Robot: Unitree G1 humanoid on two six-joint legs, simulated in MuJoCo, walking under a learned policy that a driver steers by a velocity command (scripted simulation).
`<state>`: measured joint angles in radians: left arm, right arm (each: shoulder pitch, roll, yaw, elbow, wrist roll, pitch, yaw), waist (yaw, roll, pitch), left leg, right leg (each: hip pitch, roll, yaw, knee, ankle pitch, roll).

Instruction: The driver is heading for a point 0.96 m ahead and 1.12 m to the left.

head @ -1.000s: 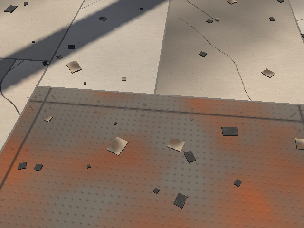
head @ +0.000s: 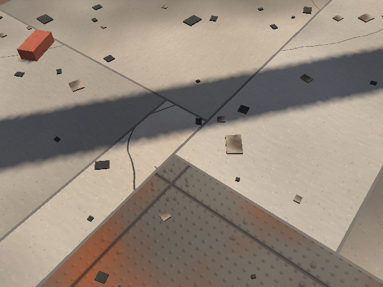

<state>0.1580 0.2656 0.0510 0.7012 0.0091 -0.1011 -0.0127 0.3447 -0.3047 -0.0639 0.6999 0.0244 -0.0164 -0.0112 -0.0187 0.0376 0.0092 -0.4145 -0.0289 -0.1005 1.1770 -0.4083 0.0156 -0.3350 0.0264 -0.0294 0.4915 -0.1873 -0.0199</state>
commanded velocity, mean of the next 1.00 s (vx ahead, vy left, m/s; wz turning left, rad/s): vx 0.50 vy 0.00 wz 0.60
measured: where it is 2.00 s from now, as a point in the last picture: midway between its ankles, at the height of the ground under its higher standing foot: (62, 192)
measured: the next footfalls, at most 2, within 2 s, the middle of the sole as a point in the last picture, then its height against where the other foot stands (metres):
left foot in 0.38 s outside the picture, level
right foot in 0.88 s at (172, 235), level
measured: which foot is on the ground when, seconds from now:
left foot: up 0.00-0.36, down 0.38-0.88, up 0.90-1.00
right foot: down 0.00-0.40, up 0.42-0.86, down 0.88-1.00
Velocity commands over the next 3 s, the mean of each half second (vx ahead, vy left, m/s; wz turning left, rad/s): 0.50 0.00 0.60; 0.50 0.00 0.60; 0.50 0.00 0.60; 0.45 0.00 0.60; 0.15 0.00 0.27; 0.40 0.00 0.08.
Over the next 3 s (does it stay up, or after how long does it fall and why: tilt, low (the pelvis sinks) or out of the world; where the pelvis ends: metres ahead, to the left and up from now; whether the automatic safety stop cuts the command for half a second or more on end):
stays up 0.98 0.84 0.01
